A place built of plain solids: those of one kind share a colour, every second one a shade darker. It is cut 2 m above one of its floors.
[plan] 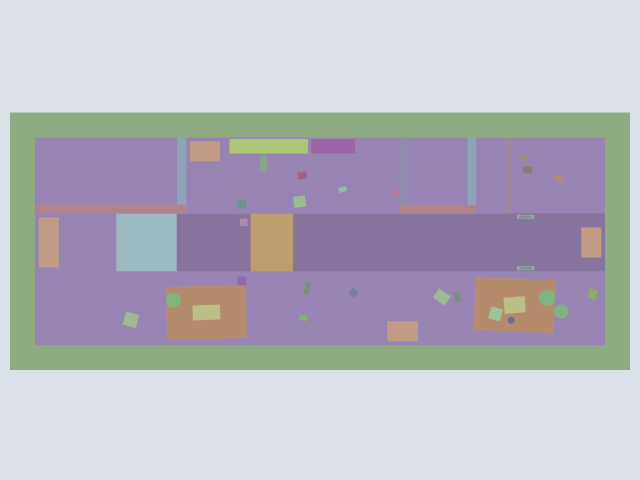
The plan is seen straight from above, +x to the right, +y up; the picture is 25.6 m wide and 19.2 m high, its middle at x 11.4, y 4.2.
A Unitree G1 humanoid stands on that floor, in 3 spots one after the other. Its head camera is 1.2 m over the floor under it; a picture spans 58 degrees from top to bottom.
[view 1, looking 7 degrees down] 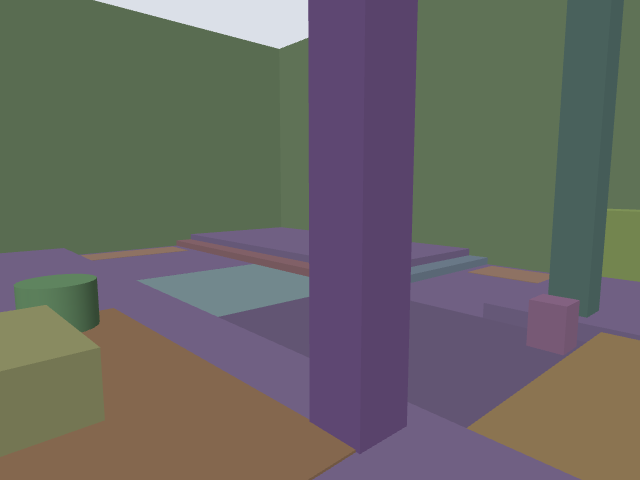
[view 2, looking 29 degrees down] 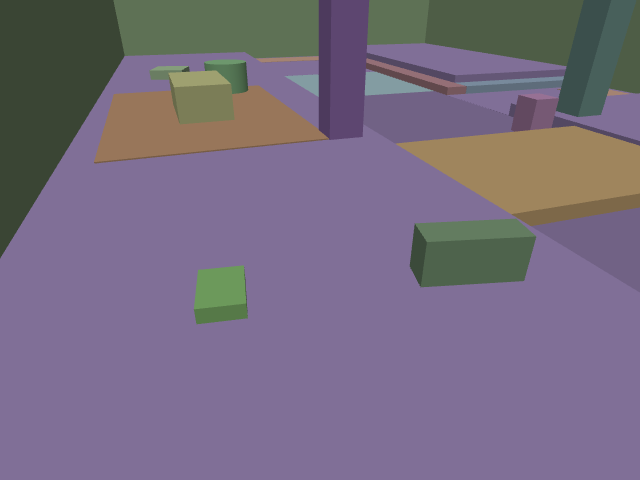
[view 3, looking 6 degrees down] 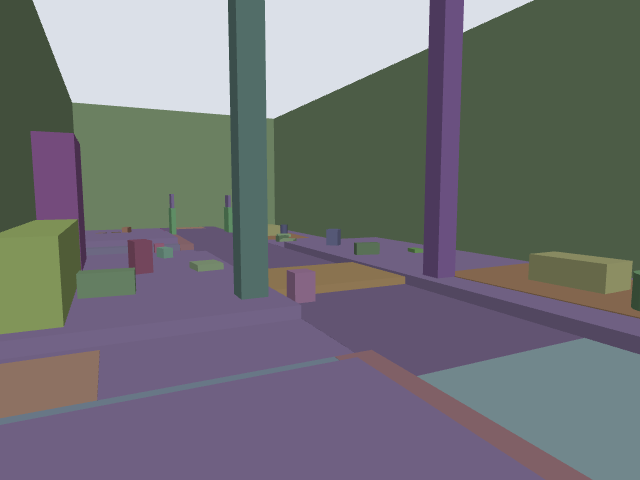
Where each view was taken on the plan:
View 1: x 9.68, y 1.04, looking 138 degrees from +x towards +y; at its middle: column_a0a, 2.03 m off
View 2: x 12.39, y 1.01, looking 162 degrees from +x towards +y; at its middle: floor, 2.48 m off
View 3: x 3.02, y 7.22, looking -26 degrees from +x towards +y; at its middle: floor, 12.26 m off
